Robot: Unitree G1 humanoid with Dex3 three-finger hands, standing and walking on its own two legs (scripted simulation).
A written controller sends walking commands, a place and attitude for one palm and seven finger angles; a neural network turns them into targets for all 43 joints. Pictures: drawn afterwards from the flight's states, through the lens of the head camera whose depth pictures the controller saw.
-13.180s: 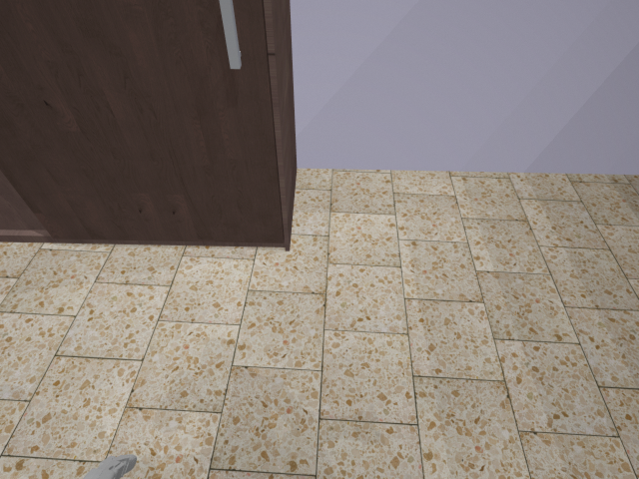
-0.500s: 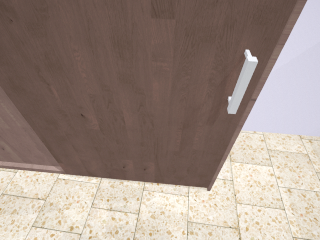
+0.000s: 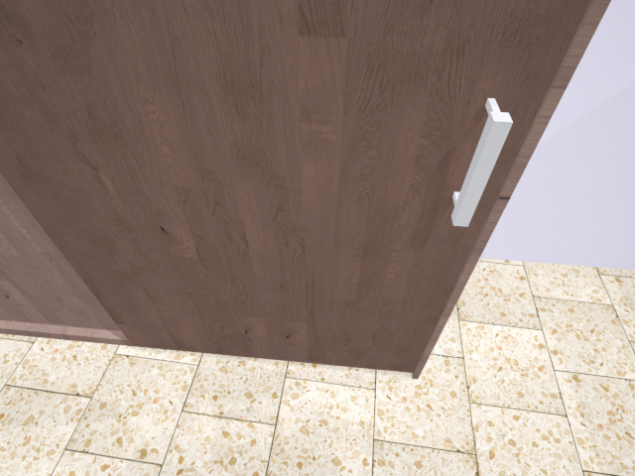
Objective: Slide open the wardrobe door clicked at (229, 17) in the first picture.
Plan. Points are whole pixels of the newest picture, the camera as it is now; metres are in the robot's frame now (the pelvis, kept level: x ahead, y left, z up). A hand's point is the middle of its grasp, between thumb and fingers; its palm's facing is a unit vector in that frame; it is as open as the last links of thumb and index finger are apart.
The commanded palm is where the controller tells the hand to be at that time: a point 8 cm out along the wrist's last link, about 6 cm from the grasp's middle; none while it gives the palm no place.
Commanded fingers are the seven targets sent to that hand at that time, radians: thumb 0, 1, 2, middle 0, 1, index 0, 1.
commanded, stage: look again from close up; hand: right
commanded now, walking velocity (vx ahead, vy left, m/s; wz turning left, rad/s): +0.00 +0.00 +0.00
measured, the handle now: (475, 166) +0.54 -0.21 +0.11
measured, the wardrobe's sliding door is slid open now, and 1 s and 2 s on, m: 0.00 0.00 0.00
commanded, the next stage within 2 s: shuffle to correct the standing spot in 0.22 s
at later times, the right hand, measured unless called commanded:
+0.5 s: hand out of the picture +0.06 -0.25 -0.17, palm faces -0.01 +0.95 -0.31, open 7.4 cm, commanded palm none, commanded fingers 0.00 -0.90 -0.90 0.20 0.30 0.20 0.30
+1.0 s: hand out of the picture +0.10 -0.22 -0.20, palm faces +0.01 +0.98 -0.18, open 7.3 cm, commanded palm none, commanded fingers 0.00 -0.90 -0.90 0.20 0.30 0.20 0.30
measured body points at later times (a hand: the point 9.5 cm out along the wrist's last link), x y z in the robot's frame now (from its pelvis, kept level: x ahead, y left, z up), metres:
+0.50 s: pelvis +0.01 -0.01 +0.00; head +0.01 -0.01 +0.45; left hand +0.06 +0.28 -0.14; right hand +0.06 -0.29 -0.14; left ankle +0.01 +0.11 -0.75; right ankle -0.03 -0.12 -0.75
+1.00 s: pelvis +0.07 -0.04 -0.02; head +0.10 -0.06 +0.43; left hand -0.03 +0.16 -0.16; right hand +0.10 -0.27 -0.18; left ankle +0.12 +0.08 -0.75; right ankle -0.03 -0.12 -0.75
